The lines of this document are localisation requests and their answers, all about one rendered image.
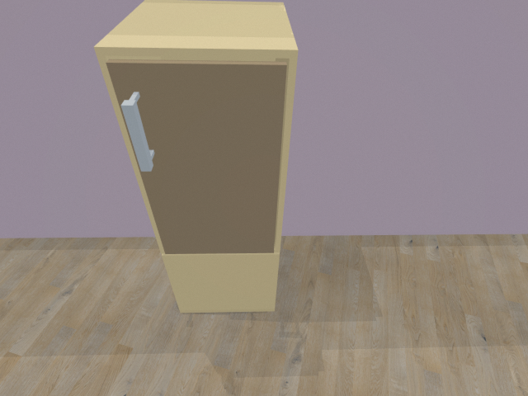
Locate cupboard door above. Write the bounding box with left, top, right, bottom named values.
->
left=106, top=59, right=287, bottom=254

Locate handle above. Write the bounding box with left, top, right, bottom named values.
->
left=121, top=92, right=154, bottom=172

